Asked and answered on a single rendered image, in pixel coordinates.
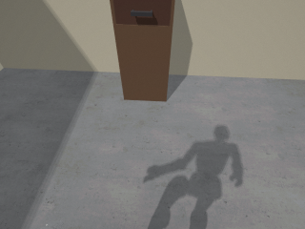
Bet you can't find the drawer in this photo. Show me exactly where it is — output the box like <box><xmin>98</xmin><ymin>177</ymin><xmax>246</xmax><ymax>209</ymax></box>
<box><xmin>113</xmin><ymin>0</ymin><xmax>172</xmax><ymax>26</ymax></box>

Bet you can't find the cabinet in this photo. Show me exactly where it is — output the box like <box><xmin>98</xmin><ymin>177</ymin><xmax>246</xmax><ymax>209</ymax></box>
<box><xmin>110</xmin><ymin>0</ymin><xmax>175</xmax><ymax>102</ymax></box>

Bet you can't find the handle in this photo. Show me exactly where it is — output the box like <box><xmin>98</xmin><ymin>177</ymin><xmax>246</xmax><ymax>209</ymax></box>
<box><xmin>131</xmin><ymin>10</ymin><xmax>153</xmax><ymax>17</ymax></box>

